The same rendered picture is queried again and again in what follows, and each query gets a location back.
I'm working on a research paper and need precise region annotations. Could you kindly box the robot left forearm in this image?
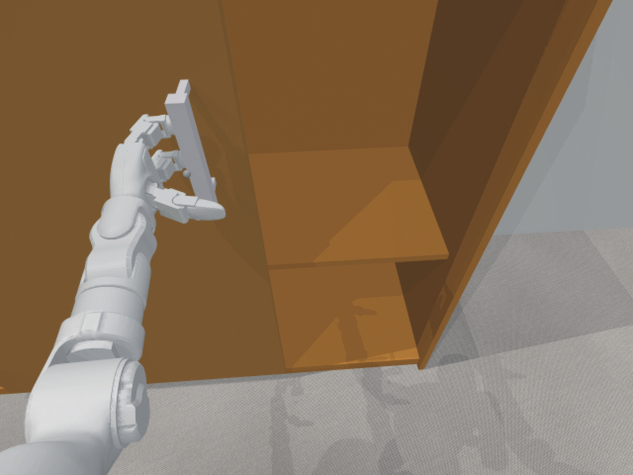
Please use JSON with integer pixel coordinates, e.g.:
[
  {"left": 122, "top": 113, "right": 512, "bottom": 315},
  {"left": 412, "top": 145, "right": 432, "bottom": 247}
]
[{"left": 24, "top": 196, "right": 157, "bottom": 443}]

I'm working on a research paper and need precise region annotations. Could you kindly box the left robot hand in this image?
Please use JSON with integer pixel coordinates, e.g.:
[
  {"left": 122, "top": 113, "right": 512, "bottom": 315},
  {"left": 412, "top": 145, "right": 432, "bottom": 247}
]
[{"left": 110, "top": 114, "right": 226, "bottom": 224}]

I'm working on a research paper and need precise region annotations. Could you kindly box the robot left upper arm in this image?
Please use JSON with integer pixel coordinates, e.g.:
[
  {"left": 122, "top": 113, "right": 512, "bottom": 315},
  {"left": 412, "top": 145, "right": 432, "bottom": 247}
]
[{"left": 0, "top": 357, "right": 150, "bottom": 475}]

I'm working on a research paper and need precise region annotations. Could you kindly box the handle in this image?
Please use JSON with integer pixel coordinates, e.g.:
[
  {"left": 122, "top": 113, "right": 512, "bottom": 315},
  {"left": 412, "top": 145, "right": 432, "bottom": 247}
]
[{"left": 164, "top": 79, "right": 218, "bottom": 203}]

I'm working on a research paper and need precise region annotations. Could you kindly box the wardrobe door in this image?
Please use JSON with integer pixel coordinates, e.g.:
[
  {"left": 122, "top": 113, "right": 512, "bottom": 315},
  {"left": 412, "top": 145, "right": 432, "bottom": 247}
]
[{"left": 0, "top": 0, "right": 285, "bottom": 394}]

